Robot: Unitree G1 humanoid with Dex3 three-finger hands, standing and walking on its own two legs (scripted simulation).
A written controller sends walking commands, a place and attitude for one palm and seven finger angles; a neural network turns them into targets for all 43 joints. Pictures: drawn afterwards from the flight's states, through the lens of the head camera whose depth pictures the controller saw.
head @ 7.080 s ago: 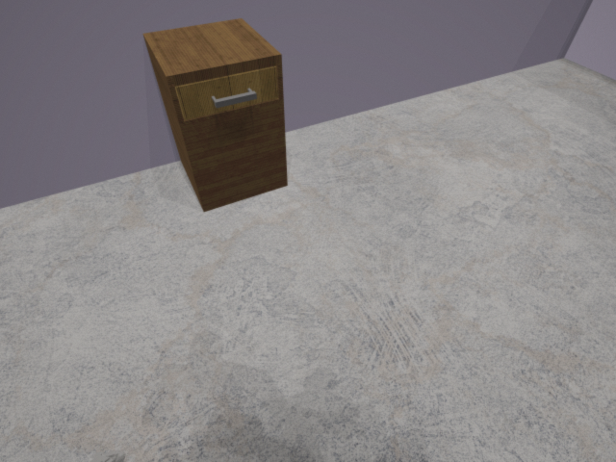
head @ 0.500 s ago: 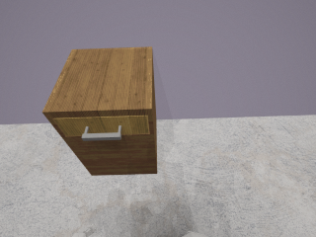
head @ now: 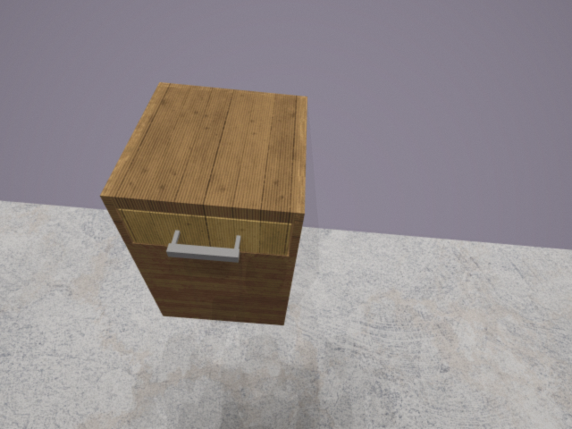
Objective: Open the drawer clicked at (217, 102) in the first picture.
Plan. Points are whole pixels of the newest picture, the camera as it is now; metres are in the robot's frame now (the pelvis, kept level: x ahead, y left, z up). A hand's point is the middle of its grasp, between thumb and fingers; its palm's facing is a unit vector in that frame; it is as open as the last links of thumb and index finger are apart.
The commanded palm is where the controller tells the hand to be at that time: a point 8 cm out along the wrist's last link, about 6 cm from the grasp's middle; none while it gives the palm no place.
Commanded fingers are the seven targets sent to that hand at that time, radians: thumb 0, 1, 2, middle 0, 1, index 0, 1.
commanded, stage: come to a stop and stand still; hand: left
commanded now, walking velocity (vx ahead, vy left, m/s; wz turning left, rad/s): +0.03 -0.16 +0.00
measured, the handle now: (205, 245) +0.51 +0.22 -0.22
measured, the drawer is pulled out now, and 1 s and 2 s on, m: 0.00 0.00 0.00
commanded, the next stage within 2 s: look again from close up in 0.88 s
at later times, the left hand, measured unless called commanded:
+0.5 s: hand out of the picture +0.03 +0.12 -0.16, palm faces -0.01 -0.97 -0.24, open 7.2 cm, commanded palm none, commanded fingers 0.00 0.90 0.90 -0.20 -0.30 -0.20 -0.30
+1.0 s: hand out of the picture -0.03 +0.07 -0.17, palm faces +0.08 -0.99 -0.15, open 7.3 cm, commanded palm none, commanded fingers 0.00 0.90 0.90 -0.20 -0.30 -0.20 -0.30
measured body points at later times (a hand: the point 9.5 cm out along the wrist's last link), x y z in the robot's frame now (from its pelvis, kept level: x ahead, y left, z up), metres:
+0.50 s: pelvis +0.00 -0.06 +0.00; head +0.00 -0.08 +0.45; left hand +0.03 +0.17 -0.14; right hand -0.04 -0.28 -0.17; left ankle -0.01 +0.11 -0.73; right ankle -0.06 -0.14 -0.74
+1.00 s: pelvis +0.01 -0.07 +0.00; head +0.02 -0.08 +0.45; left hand -0.04 +0.12 -0.16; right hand +0.00 -0.29 -0.17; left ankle -0.01 +0.11 -0.73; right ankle -0.06 -0.14 -0.74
